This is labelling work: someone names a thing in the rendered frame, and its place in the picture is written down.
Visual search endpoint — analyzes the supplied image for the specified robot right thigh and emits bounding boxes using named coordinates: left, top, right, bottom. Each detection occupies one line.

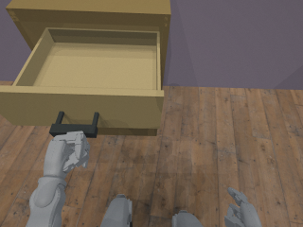
left=171, top=212, right=204, bottom=227

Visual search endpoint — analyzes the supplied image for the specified cabinet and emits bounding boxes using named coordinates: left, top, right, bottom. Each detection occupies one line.
left=5, top=0, right=171, bottom=136

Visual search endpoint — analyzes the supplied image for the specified robot left hand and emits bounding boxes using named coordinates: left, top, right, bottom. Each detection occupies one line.
left=43, top=131, right=90, bottom=179

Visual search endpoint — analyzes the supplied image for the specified robot left thigh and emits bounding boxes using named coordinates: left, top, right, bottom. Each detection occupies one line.
left=100, top=198, right=133, bottom=227

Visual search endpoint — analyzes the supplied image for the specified robot right hand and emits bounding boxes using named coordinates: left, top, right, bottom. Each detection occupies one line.
left=224, top=187, right=262, bottom=227

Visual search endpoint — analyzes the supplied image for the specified drawer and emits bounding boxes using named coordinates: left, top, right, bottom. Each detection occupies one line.
left=0, top=27, right=165, bottom=129

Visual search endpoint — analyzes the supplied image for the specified robot thigh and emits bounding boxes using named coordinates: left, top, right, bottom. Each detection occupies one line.
left=100, top=198, right=133, bottom=227
left=171, top=212, right=204, bottom=227

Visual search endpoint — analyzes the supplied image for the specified handle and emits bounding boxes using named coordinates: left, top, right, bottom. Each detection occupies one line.
left=49, top=111, right=99, bottom=138

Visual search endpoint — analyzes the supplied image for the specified left robot forearm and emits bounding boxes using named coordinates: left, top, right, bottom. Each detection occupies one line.
left=26, top=176, right=67, bottom=227

